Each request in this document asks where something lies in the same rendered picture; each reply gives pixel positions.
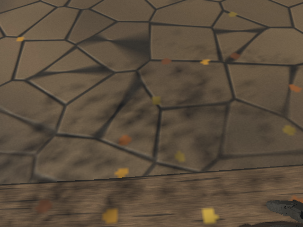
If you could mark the robot right hand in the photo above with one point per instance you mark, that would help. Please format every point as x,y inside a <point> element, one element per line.
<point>293,209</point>

